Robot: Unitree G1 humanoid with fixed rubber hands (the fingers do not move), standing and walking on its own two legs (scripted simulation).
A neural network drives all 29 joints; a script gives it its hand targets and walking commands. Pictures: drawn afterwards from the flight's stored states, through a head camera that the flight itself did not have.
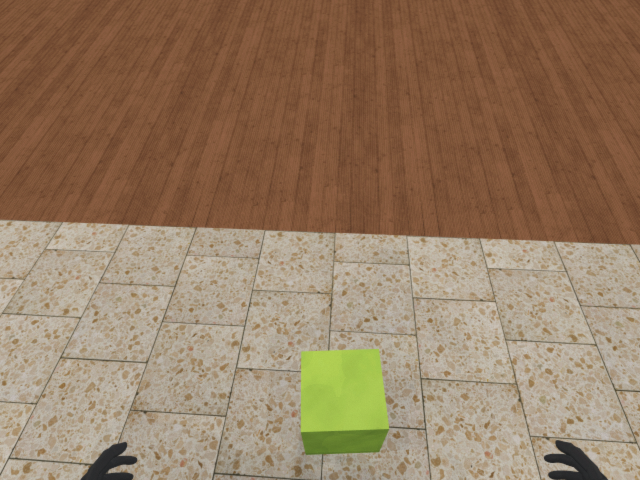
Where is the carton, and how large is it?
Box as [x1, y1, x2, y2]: [301, 349, 388, 454]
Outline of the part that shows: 378,349 301,351 301,435 306,454 371,452 379,450 388,430 388,423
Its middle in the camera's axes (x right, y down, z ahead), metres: +0.05 +0.47 +1.08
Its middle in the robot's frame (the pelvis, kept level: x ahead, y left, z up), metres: +0.40 -0.02 -0.66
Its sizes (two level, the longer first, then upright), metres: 0.210 0.200 0.250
